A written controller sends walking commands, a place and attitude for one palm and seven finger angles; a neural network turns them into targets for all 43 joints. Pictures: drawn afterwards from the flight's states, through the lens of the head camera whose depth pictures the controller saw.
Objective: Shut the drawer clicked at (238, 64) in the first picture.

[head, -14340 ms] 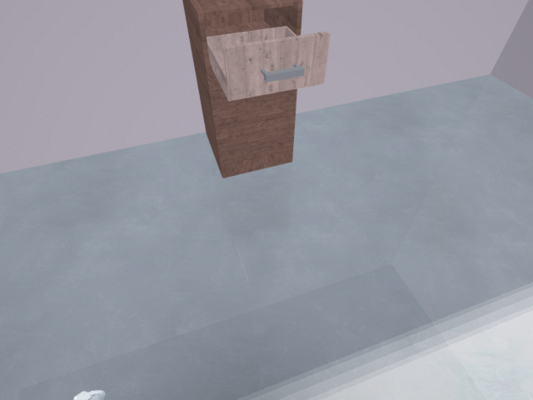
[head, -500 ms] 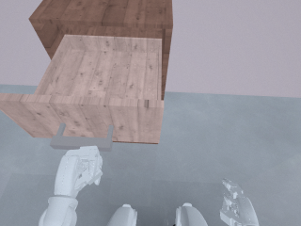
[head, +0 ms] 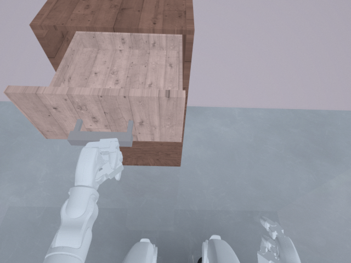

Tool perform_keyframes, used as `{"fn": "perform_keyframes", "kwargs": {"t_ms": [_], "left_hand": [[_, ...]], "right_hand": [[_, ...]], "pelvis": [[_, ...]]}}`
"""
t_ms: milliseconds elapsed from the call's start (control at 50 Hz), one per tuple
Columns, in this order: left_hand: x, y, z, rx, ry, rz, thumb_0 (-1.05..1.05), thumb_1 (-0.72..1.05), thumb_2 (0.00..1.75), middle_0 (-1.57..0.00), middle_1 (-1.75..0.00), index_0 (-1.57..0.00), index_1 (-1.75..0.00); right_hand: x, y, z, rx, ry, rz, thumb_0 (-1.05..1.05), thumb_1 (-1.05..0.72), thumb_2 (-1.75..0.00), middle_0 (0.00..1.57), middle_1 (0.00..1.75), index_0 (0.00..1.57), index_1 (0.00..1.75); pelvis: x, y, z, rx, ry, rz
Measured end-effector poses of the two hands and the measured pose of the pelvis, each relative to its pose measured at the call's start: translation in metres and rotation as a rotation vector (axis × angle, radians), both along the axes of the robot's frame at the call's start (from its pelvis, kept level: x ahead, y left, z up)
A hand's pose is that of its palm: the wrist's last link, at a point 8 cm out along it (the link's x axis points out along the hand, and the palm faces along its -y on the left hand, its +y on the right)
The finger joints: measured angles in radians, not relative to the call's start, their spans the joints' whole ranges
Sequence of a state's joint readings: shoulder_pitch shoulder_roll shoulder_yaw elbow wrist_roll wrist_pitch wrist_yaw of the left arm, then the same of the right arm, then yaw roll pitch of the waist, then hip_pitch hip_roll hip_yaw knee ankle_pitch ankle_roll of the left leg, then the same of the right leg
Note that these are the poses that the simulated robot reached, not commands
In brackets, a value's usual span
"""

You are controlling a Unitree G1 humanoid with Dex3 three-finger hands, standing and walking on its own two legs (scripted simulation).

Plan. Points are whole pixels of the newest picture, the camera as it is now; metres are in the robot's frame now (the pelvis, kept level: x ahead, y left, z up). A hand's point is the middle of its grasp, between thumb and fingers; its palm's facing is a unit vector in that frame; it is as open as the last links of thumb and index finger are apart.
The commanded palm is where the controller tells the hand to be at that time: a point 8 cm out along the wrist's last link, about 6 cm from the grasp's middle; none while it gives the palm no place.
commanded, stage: push the drawer shut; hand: left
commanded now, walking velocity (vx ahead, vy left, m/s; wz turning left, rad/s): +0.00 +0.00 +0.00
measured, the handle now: (103, 131) +0.40 +0.19 +0.05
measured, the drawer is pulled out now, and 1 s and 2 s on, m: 0.22 0.10 0.00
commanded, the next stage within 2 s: none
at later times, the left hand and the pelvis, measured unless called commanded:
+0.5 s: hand (124, 141) +0.38 +0.13 +0.04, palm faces -0.01 -1.00 -0.05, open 3.0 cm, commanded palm +0.38 +0.18 +0.05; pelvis +0.00 +0.00 +0.00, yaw -1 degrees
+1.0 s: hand (128, 119) +0.44 +0.13 +0.04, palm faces +0.01 -1.00 -0.05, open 3.2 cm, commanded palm +0.44 +0.18 +0.05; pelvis +0.00 -0.01 +0.00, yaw -1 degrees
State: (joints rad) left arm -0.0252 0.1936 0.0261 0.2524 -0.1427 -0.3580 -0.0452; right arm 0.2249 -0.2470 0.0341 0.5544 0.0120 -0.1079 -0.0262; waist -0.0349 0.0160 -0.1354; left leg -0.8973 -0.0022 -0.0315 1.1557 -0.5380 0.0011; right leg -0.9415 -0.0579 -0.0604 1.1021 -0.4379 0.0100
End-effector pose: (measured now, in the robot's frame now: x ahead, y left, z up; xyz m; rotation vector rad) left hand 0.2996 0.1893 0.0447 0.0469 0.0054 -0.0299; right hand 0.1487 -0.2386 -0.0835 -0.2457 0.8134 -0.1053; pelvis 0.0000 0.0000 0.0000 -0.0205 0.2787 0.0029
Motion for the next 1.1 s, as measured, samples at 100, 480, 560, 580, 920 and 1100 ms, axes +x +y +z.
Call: {"fn": "perform_keyframes", "kwargs": {"t_ms": [100, 480, 560, 580, 920, 1100], "left_hand": [[0.011, 0.001, -0.001, 0.0, -0.005, 0.004, -0.02, 0.82, 0.96, -1.4, -1.6, -1.4, -1.6], [0.055, 0.0, 0.0, 0.002, -0.007, 0.017, -0.01, 0.82, 0.96, -1.4, -1.6, -1.4, -1.6], [0.063, -0.001, 0.0, 0.003, -0.009, 0.024, -0.01, 0.82, 0.97, -1.4, -1.6, -1.4, -1.6], [0.066, -0.001, 0.0, 0.003, -0.01, 0.025, -0.01, 0.82, 0.97, -1.4, -1.6, -1.4, -1.6], [0.108, -0.001, 0.002, 0.004, -0.007, 0.036, 0.01, 0.82, 0.96, -1.4, -1.6, -1.4, -1.6], [0.129, -0.003, 0.002, 0.003, -0.008, 0.044, 0.02, 0.83, 0.97, -1.4, -1.6, -1.4, -1.6]], "right_hand": [[-0.006, -0.003, -0.004, -0.006, 0.033, -0.01, 0.01, -0.9, -0.9, 0.21, 0.3, 0.2, 0.3], [-0.022, -0.008, -0.012, 0.0, 0.12, -0.049, 0.01, -0.9, -0.9, 0.21, 0.3, 0.2, 0.3], [-0.028, -0.01, -0.014, -0.001, 0.142, -0.057, 0.01, -0.9, -0.9, 0.21, 0.3, 0.2, 0.3], [-0.03, -0.011, -0.014, -0.002, 0.148, -0.059, 0.01, -0.9, -0.9, 0.21, 0.3, 0.2, 0.3], [-0.072, -0.024, -0.022, -0.015, 0.259, -0.117, 0.01, -0.9, -0.9, 0.2, 0.3, 0.2, 0.3], [-0.096, -0.027, -0.027, -0.021, 0.327, -0.134, 0.0, -0.9, -0.9, 0.2, 0.3, 0.2, 0.3]], "pelvis": [[0.001, 0.001, 0.0, 0.002, 0.006, -0.002], [0.004, -0.001, 0.003, 0.005, 0.025, -0.011], [0.004, -0.002, 0.003, 0.006, 0.028, -0.012], [0.004, -0.002, 0.003, 0.007, 0.029, -0.012], [-0.002, -0.007, 0.001, 0.012, 0.052, -0.021], [-0.006, -0.007, -0.002, 0.013, 0.072, -0.02]]}}
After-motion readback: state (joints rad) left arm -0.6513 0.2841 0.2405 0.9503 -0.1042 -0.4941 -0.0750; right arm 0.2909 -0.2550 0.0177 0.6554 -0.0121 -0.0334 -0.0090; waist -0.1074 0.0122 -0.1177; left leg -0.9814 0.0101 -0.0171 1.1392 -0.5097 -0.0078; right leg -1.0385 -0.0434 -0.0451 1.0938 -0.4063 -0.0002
